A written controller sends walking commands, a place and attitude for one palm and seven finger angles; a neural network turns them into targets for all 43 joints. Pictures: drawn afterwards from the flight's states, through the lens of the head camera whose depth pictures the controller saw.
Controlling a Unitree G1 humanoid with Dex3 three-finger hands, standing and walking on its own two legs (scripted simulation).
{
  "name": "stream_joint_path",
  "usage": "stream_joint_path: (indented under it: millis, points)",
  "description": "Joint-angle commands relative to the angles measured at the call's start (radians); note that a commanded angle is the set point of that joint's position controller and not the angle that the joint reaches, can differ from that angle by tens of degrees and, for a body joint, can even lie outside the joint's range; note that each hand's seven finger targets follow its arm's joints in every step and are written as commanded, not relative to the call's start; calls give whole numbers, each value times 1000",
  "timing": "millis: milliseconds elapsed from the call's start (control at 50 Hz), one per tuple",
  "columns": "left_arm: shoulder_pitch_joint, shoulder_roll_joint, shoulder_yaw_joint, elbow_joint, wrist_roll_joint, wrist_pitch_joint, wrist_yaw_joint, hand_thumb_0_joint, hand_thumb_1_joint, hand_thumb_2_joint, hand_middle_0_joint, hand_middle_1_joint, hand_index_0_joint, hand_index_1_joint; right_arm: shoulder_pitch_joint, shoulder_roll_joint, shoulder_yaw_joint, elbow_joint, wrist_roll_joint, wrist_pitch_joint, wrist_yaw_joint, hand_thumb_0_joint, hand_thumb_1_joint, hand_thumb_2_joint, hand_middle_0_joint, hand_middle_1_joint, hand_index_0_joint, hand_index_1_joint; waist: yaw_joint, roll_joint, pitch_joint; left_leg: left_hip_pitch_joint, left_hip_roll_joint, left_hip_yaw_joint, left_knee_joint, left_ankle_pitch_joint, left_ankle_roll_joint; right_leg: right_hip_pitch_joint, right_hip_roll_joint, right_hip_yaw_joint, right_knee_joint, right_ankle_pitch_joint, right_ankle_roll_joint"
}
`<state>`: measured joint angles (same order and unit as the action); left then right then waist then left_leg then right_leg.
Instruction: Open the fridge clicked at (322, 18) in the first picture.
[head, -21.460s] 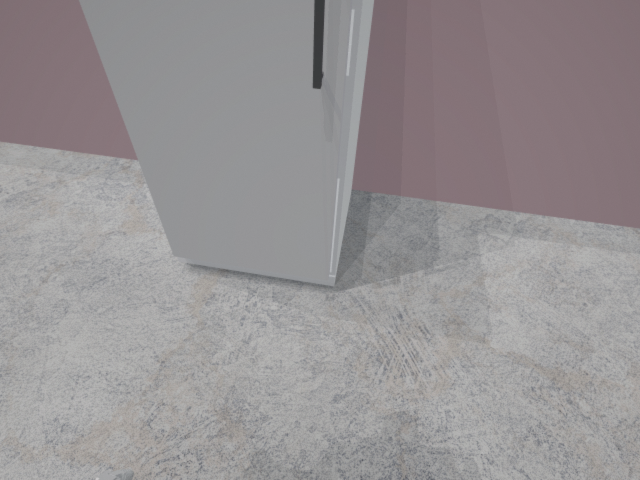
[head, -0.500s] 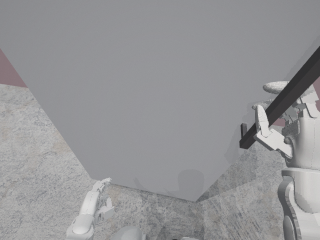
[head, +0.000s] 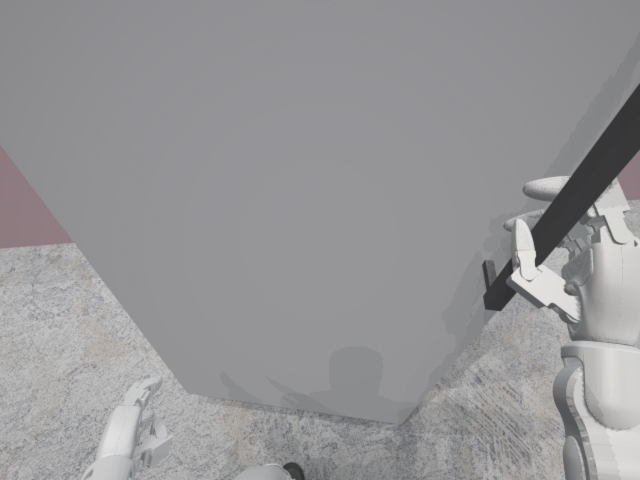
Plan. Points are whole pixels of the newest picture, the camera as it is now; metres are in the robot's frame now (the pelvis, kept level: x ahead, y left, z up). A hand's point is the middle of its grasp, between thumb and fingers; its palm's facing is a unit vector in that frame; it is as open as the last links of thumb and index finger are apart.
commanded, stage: walk backward, drawing the door open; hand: right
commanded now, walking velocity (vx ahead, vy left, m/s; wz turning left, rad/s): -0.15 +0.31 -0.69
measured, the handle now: (574, 173) +0.34 -0.15 +0.27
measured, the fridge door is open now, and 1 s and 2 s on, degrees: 15 50 75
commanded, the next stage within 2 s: stop walking and hold the door back in 1.60 s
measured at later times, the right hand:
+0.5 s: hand out of the picture +0.12 -0.07 +0.20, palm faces +0.48 +0.84 -0.25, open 6.3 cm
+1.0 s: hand out of the picture +0.01 +0.01 +0.20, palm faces +0.83 +0.49 -0.28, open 6.5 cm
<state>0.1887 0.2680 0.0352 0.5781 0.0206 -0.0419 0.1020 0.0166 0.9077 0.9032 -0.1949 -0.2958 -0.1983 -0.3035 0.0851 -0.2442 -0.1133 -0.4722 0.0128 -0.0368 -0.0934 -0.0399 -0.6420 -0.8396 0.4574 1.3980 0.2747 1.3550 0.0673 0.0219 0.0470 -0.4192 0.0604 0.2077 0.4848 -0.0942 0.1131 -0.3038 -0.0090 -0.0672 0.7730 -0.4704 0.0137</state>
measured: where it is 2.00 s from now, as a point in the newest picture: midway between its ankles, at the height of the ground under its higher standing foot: outside the picture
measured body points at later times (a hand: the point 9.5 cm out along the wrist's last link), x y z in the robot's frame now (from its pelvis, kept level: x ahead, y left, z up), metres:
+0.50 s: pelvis -0.08 +0.15 +0.00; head -0.03 +0.16 +0.45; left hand +0.17 +0.30 -0.10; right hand +0.09 -0.11 +0.21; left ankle +0.00 +0.22 -0.73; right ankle -0.14 +0.05 -0.64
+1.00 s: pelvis -0.09 +0.34 -0.01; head -0.05 +0.34 +0.44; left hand +0.18 +0.39 -0.11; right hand -0.04 -0.01 +0.21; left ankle +0.01 +0.43 -0.74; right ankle -0.16 +0.14 -0.71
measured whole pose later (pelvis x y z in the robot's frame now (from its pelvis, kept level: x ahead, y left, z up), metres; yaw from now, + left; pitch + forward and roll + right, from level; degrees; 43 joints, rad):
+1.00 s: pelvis -0.09 +0.34 -0.01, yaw -34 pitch -2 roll +1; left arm 0.14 0.15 -0.03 0.61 0.00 -0.13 0.04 0.02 0.90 0.90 -0.20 -0.30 -0.21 -0.31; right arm 0.17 -0.29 -0.31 -0.47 0.05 -0.08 -0.14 -0.06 -0.66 -0.84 0.46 1.40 0.23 1.32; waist -0.02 -0.06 0.10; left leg -0.31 0.03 0.04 0.63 -0.26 -0.02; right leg -0.44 -0.10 0.13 0.83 -0.43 0.05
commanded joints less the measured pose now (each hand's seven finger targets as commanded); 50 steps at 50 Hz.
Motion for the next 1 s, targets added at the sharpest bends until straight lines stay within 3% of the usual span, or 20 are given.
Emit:
stream_joint_path:
  millis: [0, 40, 60, 160, 240, 280, 320, 340, 400, 540, 560, 580, 600, 620, 640, 740, 880, 920, 940, 980]
  points:
    - [-13, 6, -2, -166, 1, -68, -13, 0, 900, 900, -200, -300, -200, -300, -230, -109, -69, -353, 16, -148, -36, 0, -900, -900, 450, 1400, 450, 1400, -18, -65, -353, 217, 155, -127, 65, 75, -41, 154, -58, 60, -377, 215, -28]
    - [-56, 39, 15, -195, 6, -87, -21, 0, 900, 900, -200, -300, -200, -300, -271, -96, -12, -385, 13, -174, -19, 0, -900, -900, 450, 1400, 450, 1400, -41, -370, -259, -215, -19, -139, 433, -391, -153, 321, -479, 624, -479, 817, -206]
    - [-68, 38, 17, -174, 5, -99, -36, 0, 900, 900, -200, -300, -200, -300, -289, -115, -29, -365, -11, -183, -8, 0, -900, -900, 450, 1400, 450, 1400, -57, -291, -241, -270, -19, -217, 601, -391, -136, 345, -524, 632, -451, 988, -251]
    - [-92, 35, 37, -114, -10, -122, -56, 0, 900, 900, -200, -300, -200, -300, -195, -35, 11, -339, -8, -155, 13, 0, -900, -900, 450, 1400, 450, 1400, -59, -247, -160, -78, -30, -219, 422, -264, -152, 200, -300, 270, -351, 841, -110]
    - [-131, 24, 26, -124, -26, -122, -59, 0, 900, 900, -200, -300, -200, -300, -176, -58, -23, -338, 13, -136, 0, 0, -900, -900, 450, 1400, 450, 1400, -56, -282, -177, 236, -74, -160, 159, -250, -171, 11, -263, 287, -388, 476, -100]
    - [-138, -2, 17, -108, -31, -116, -58, 0, 900, 900, -200, -300, -200, -300, -164, -111, -75, -357, 5, -143, -4, 0, -900, -900, 450, 1400, 450, 1400, -67, -99, -199, 366, -21, -174, -92, -99, -170, -55, -157, 242, -270, 260, -58]
    - [-171, -47, 17, -121, -37, -112, -58, 0, 900, 900, -200, -300, -200, -300, -116, -223, -177, -390, -4, -139, -15, 0, -900, -900, 450, 1400, 450, 1400, -91, 329, -242, 317, 293, -434, -189, 94, -3, -187, 53, 52, 288, -170, 15]
    - [-186, -69, 0, -99, -23, -112, -48, 0, 900, 900, -200, -300, -200, -300, -109, -203, -177, -378, 1, -147, -14, 0, -900, -900, 450, 1400, 450, 1400, -105, 310, -222, 252, 357, -405, -185, 146, 55, -234, 27, 88, 509, -199, 6]
    - [-187, -65, 3, -101, -6, -87, -32, 0, 900, 900, -200, -300, -200, -300, -49, -130, -128, -370, -1, -153, 22, 0, -900, -900, 450, 1400, 450, 1400, -76, 177, -224, 312, 245, -210, -116, 112, 41, -269, -17, 23, 598, -76, 44]
    - [-95, -40, 1, -141, 3, -112, -9, 0, 900, 900, -200, -300, -200, -300, -88, -88, -67, -436, 13, -153, 11, 0, -900, -900, 450, 1400, 450, 1400, -59, 94, -225, 243, 214, -116, -67, 71, 32, 41, -37, -70, -163, -8, -5]
    - [-51, -28, 8, -143, 3, -117, -8, 0, 900, 900, -200, -300, -200, -300, -122, -81, -48, -447, 16, -154, 13, 0, -900, -900, 450, 1400, 450, 1400, -21, -5, -236, 136, 172, -88, 87, 27, -3, 171, -50, -27, -312, 126, -8]
    - [-43, -1, 21, -162, 7, -126, -8, 0, 900, 900, -200, -300, -200, -300, -167, -78, -28, -462, 12, -169, 14, 0, -900, -900, 450, 1400, 450, 1400, 2, -194, -204, -109, 94, -54, 311, -132, -62, 317, -215, 235, -441, 268, -50]
    - [-57, 33, 34, -170, 19, -138, -11, 0, 900, 900, -200, -300, -200, -300, -157, -85, -25, -443, -6, -191, 19, 0, -900, -900, 450, 1400, 450, 1400, -35, -386, -181, -332, -5, -112, 519, -468, -138, 419, -520, 664, -526, 714, -139]
    - [-27, 38, 34, -150, 24, -127, -17, 0, 900, 900, -200, -300, -200, -300, -151, -136, -55, -392, -45, -212, 20, 0, -900, -900, 450, 1400, 450, 1400, -43, -309, -199, -362, 16, -224, 652, -496, -155, 472, -609, 763, -499, 973, -217]
    - [-68, 52, 42, -151, 17, -137, -34, 0, 900, 900, -200, -300, -200, -300, -125, -143, -91, -405, -33, -219, 24, 0, -900, -900, 450, 1400, 450, 1400, -58, -189, -258, -329, -12, -272, 738, -415, -146, 442, -588, 667, -475, 889, -238]
    - [-85, 38, 41, -106, -16, -143, -48, 0, 900, 900, -200, -300, -200, -300, -98, -81, -68, -366, -12, -163, 13, 0, -900, -900, 450, 1400, 450, 1400, -56, -283, -161, -123, -35, -193, 560, -230, -169, 223, -273, 181, -405, 773, -92]
    - [-107, 29, 9, -137, -33, -144, -56, 0, 900, 900, -200, -300, -200, -300, -97, -175, -199, -296, 20, -164, -46, 0, -900, -900, 450, 1400, 450, 1400, -73, -272, -203, 304, -92, -103, 61, -208, -175, -8, -215, 150, -343, 288, -81]
    - [-99, -24, 1, -121, -41, -146, -55, 0, 900, 900, -200, -300, -200, -300, -85, -279, -273, -301, 17, -174, -46, 0, -900, -900, 450, 1400, 450, 1400, -73, 136, -185, 270, 63, -235, -184, 13, -131, -34, -17, 61, -6, -15, -2]
    - [-163, -33, -3, -144, -27, -139, -51, 0, 900, 900, -200, -300, -200, -300, -63, -340, -309, -323, 6, -174, -43, 0, -900, -900, 450, 1400, 450, 1400, -99, 367, -172, 199, 279, -505, -228, 118, -27, -190, 69, 85, 332, -183, 15]
    - [-132, -31, -13, -102, -4, -125, -45, 0, 900, 900, -200, -300, -200, -300, -40, -338, -368, -258, 9, -174, -45, 0, -900, -900, 450, 1400, 450, 1400, -90, 216, -199, 157, 325, -419, -225, -26, 19, -228, 18, 138, 574, -88, 22]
